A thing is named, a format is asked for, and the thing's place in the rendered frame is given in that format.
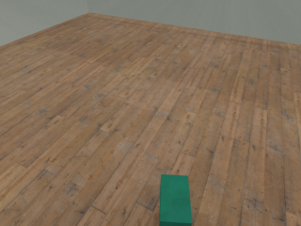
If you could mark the carton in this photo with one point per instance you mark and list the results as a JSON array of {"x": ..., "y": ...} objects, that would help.
[{"x": 175, "y": 204}]

